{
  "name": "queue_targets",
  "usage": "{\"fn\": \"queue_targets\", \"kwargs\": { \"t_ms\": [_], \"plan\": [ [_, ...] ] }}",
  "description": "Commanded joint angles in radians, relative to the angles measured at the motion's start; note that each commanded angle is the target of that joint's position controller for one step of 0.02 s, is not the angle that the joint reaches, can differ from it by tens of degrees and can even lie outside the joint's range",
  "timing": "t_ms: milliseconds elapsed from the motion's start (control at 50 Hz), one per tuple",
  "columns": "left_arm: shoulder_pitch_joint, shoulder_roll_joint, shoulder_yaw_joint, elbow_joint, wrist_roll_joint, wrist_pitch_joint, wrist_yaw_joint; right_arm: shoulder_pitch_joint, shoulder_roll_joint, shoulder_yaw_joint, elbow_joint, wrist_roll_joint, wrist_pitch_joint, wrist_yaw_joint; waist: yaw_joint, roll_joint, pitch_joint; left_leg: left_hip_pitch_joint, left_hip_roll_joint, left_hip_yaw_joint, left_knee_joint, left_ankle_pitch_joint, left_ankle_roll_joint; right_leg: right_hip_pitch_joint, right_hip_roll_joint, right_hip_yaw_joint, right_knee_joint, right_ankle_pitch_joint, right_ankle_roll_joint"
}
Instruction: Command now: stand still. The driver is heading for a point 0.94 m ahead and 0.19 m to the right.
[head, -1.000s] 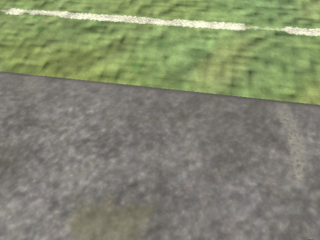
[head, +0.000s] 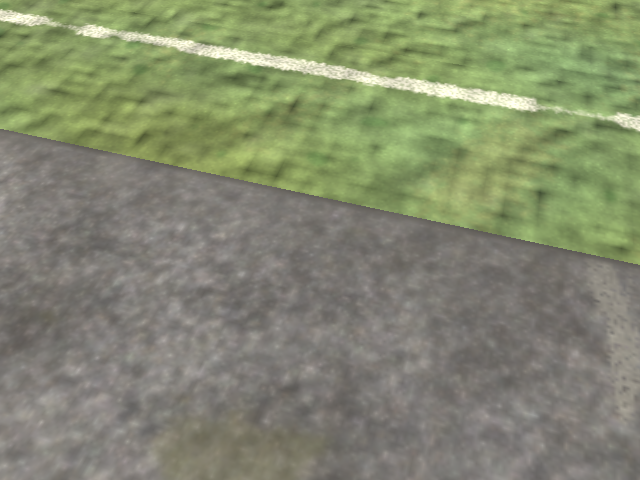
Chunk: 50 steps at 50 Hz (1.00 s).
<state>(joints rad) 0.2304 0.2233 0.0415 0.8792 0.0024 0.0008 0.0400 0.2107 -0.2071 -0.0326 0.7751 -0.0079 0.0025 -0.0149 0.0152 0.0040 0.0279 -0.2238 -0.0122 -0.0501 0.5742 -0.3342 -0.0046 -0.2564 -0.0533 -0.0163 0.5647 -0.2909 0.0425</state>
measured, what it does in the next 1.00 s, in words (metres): walks ahead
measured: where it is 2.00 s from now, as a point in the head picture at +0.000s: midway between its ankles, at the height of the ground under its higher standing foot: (354, 434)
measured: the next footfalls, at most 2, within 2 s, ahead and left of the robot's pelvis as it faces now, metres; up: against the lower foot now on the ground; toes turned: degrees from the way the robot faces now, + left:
left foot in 1.06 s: +0.42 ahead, +0.11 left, +0.00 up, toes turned +1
right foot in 1.58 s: +0.48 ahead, -0.11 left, +0.00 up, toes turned -10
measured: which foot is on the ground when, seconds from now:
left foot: down 0.00-0.68, up 0.70-1.00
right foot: down 0.00-1.00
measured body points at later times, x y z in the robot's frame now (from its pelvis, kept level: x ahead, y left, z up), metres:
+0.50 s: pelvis +0.01 -0.01 +0.00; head +0.01 -0.01 +0.45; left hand +0.04 +0.24 -0.15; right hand +0.06 -0.26 -0.15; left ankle -0.02 +0.12 -0.73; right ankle +0.00 -0.14 -0.73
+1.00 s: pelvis +0.20 -0.01 +0.00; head +0.23 -0.01 +0.44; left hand +0.07 +0.23 -0.14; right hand +0.45 -0.22 -0.08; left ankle +0.37 +0.11 -0.71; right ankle +0.00 -0.14 -0.73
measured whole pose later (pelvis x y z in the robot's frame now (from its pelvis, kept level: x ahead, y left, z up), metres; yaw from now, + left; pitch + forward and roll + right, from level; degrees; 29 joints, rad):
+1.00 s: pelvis +0.20 -0.01 +0.00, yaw -1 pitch +2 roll +0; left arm 0.54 0.19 0.03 1.06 -0.02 -0.08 0.02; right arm -0.05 -0.23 -0.02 0.77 0.03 -0.09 0.04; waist 0.09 0.01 0.03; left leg -0.63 0.03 0.03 0.61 -0.02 0.05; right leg 0.19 -0.02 0.00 0.14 -0.37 0.02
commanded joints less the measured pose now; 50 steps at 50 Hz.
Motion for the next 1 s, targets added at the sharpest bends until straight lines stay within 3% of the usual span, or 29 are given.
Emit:
{"fn": "queue_targets", "kwargs": {
  "t_ms": [20, 380, 400, 440, 460, 500, 540, 580, 620, 640, 660, 680, 700, 720, 740, 760, 780, 820, 880, 920, 960, 1000],
  "plan": [
    [0.016, 0.107, 0.024, -0.03, -0.001, -0.009, 0.005, -0.001, -0.094, -0.023, -0.037, 0.002, -0.013, -0.006, -0.001, 0.003, -0.027, -0.05, 0.03, -0.024, -0.107, 0.196, 0.029, 0.05, -0.004, 0.005, -0.07, 0.164, -0.019],
    [0.043, 0.081, 0.02, 0.083, -0.006, 0.0, 0.014, 0.047, -0.088, -0.017, 0.124, 0.008, -0.011, -0.022, -0.005, -0.005, 0.0, -0.036, 0.02, -0.001, -0.128, 0.194, 0.014, 0.056, 0.007, -0.003, -0.097, 0.158, -0.031],
    [0.067, 0.075, 0.019, 0.1, -0.008, 0.002, 0.014, 0.07, -0.086, -0.016, 0.143, 0.01, -0.01, -0.023, -0.005, -0.002, -0.023, -0.028, 0.008, 0.011, -0.129, 0.073, 0.02, 0.064, 0.021, -0.019, -0.094, 0.038, -0.036],
    [0.07, 0.088, 0.026, 0.104, -0.021, 0.003, 0.016, 0.08, -0.106, -0.024, 0.151, 0.024, -0.008, -0.025, -0.01, 0.001, 0.046, -0.1, -0.002, 0.009, -0.131, -0.316, 0.058, -0.011, 0.035, -0.016, -0.089, -0.328, -0.072],
    [0.064, 0.088, 0.025, 0.097, -0.025, -0.006, 0.016, 0.079, -0.106, -0.024, 0.146, 0.028, -0.016, -0.025, -0.013, 0.001, 0.098, -0.141, 0.015, -0.014, -0.147, -0.414, 0.077, -0.058, 0.023, 0.007, -0.098, -0.424, -0.09],
    [0.07, 0.075, 0.021, 0.092, -0.029, -0.037, 0.008, 0.094, -0.105, -0.025, 0.151, 0.039, -0.043, -0.021, -0.015, 0.02, 0.139, -0.158, 0.051, -0.066, -0.158, -0.428, 0.104, -0.094, 0.012, 0.033, -0.071, -0.412, -0.108],
    [0.064, 0.059, 0.019, 0.088, -0.029, -0.068, -0.006, 0.125, -0.119, -0.03, 0.163, 0.044, -0.065, -0.012, -0.027, 0.056, 0.122, -0.107, 0.095, -0.138, -0.182, -0.408, 0.135, -0.127, 0.023, 0.023, -0.01, -0.324, -0.111],
    [0.038, 0.029, 0.012, 0.07, -0.032, -0.095, -0.023, 0.168, -0.147, -0.037, 0.178, 0.048, -0.079, -0.002, -0.038, 0.129, 0.107, -0.039, 0.173, -0.276, -0.256, -0.414, 0.188, -0.171, 0.06, -0.024, 0.086, -0.206, -0.109],
    [0.057, 0.02, 0.009, 0.067, -0.04, -0.116, -0.035, 0.148, -0.169, -0.038, 0.17, 0.05, -0.085, 0.003, -0.011, 0.18, 0.115, -0.042, 0.235, -0.376, -0.29, -0.357, 0.225, -0.144, 0.069, -0.03, 0.1, -0.138, -0.137],
    [0.111, 0.027, 0.011, 0.084, -0.044, -0.125, -0.041, 0.098, -0.162, -0.034, 0.154, 0.051, -0.087, 0.003, 0.026, 0.172, 0.121, -0.073, 0.221, -0.34, -0.244, -0.248, 0.209, -0.078, 0.065, -0.019, 0.043, -0.11, -0.154],
    [0.207, 0.054, 0.02, 0.121, -0.043, -0.133, -0.045, 0.025, -0.14, -0.027, 0.125, 0.05, -0.092, 0.005, 0.072, 0.11, 0.105, -0.144, 0.152, -0.219, -0.127, -0.072, 0.159, 0.048, 0.055, 0.021, -0.02, -0.036, -0.167],
    [0.357, 0.138, 0.05, 0.177, -0.044, -0.138, -0.047, -0.046, -0.101, -0.017, 0.085, 0.044, -0.107, 0.007, 0.12, -0.089, 0.059, -0.314, 0.013, -0.013, 0.165, 0.155, 0.073, 0.274, -0.033, 0.208, -0.115, 0.098, -0.212],
    [0.529, 0.227, 0.076, 0.216, -0.03, -0.134, -0.054, -0.074, -0.092, -0.016, 0.062, 0.037, -0.132, 0.007, 0.181, -0.325, -0.015, -0.575, -0.067, 0.074, 0.537, 0.061, 0.008, 0.537, -0.234, 0.558, -0.252, 0.267, -0.316],
    [0.481, 0.15, 0.046, 0.2, -0.009, -0.131, -0.057, -0.075, -0.104, -0.019, 0.057, 0.048, -0.143, 0.014, 0.135, -0.262, -0.006, -0.71, -0.034, -0.016, 0.692, -0.211, 0.031, 0.555, -0.328, 0.663, -0.28, 0.339, -0.347],
    [0.418, 0.102, 0.028, 0.18, 0.001, -0.128, -0.055, -0.108, -0.093, -0.015, 0.045, 0.066, -0.146, 0.022, 0.108, -0.17, 0.053, -0.799, 0.016, -0.035, 0.805, -0.207, 0.062, 0.547, -0.325, 0.606, -0.264, 0.351, -0.342],
    [0.389, 0.083, 0.016, 0.167, 0.003, -0.122, -0.053, -0.139, -0.08, -0.01, 0.034, 0.071, -0.145, 0.028, 0.097, -0.101, 0.068, -0.866, 0.055, -0.015, 0.834, -0.157, 0.084, 0.551, -0.31, 0.515, -0.28, 0.354, -0.328],
    [0.362, 0.075, 0.006, 0.165, -0.003, -0.113, -0.051, -0.156, -0.069, -0.01, 0.022, 0.064, -0.144, 0.032, 0.075, -0.054, 0.093, -0.874, 0.096, -0.007, 0.77, -0.092, 0.092, 0.515, -0.294, 0.436, -0.314, 0.37, -0.294],
    [0.318, 0.038, -0.012, 0.155, -0.006, -0.093, -0.042, -0.148, -0.053, -0.009, 0.016, 0.046, -0.13, 0.044, 0.039, -0.074, 0.098, -0.757, 0.121, 0.034, 0.624, 0.009, 0.079, 0.402, -0.221, 0.293, -0.389, 0.361, -0.232],
    [0.224, 0.092, -0.008, 0.111, -0.006, -0.085, -0.015, -0.221, -0.016, 0.009, -0.018, 0.025, -0.115, 0.058, 0.016, -0.089, 0.103, -0.406, 0.066, 0.104, 0.237, 0.284, 0.029, 0.102, -0.099, 0.09, -0.474, 0.307, -0.188],
    [0.262, 0.158, 0.011, 0.121, -0.019, -0.098, -0.007, -0.274, -0.046, 0.003, -0.044, 0.032, -0.103, 0.055, 0.016, -0.129, 0.099, -0.276, 0.04, 0.103, 0.116, 0.363, 0.021, 0.078, -0.134, 0.093, -0.533, 0.27, -0.199],
    [0.275, 0.157, 0.019, 0.134, -0.033, -0.101, -0.007, -0.301, -0.09, -0.007, -0.058, 0.038, -0.096, 0.053, 0.006, -0.121, 0.119, -0.28, 0.039, 0.082, 0.019, 0.369, 0.043, 0.168, -0.171, 0.089, -0.514, 0.303, -0.192],
    [0.274, 0.163, 0.027, 0.136, -0.023, -0.09, -0.011, -0.256, -0.134, -0.029, -0.049, 0.035, -0.098, 0.051, -0.033, -0.127, 0.068, -0.215, 0.015, 0.089, -0.011, 0.325, 0.075, 0.277, -0.195, 0.075, -0.389, 0.578, -0.165]
  ]
}}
